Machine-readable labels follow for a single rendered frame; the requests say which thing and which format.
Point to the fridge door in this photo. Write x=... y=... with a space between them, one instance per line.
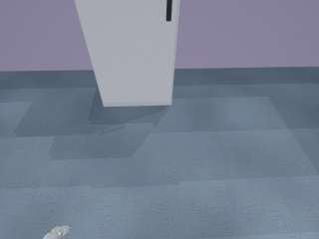
x=131 y=45

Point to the left robot hand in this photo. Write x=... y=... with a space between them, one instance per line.
x=57 y=232

